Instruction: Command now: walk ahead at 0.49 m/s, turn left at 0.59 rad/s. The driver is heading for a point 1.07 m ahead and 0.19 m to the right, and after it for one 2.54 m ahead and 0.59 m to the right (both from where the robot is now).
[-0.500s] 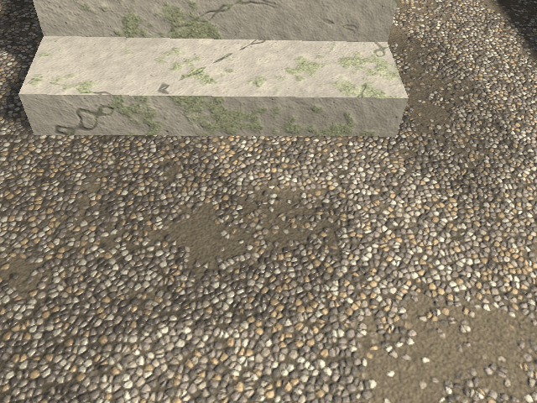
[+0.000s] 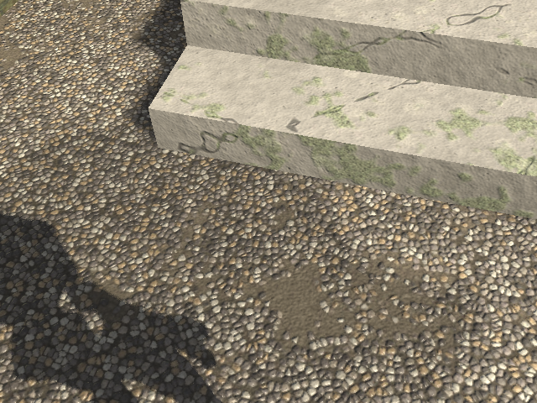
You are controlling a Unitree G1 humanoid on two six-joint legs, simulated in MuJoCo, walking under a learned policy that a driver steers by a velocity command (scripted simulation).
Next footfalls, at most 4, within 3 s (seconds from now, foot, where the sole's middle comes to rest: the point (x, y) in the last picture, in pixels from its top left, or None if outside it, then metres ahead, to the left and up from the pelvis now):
0.36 left None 0.34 0.19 -0.77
0.92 right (307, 338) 0.63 -0.06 -0.77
1.36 left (273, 240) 0.93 0.02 -0.77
1.80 right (333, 303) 0.73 -0.14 -0.77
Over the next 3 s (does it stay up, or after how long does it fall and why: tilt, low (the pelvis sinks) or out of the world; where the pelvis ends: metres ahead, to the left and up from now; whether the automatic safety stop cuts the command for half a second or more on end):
stays up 1.19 -0.31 0.15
